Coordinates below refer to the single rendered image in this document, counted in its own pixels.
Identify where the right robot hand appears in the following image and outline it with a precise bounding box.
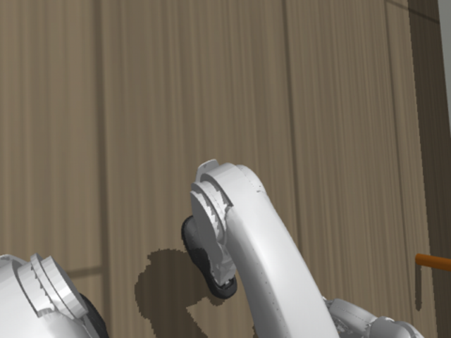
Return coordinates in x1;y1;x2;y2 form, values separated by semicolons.
322;296;377;338

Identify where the right robot foot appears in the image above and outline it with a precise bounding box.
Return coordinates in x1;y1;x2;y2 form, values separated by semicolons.
181;215;237;299

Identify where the left robot foot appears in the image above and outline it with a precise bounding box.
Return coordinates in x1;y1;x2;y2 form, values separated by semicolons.
79;293;109;338

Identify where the right robot arm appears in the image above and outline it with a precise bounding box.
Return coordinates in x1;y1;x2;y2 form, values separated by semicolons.
369;316;424;338

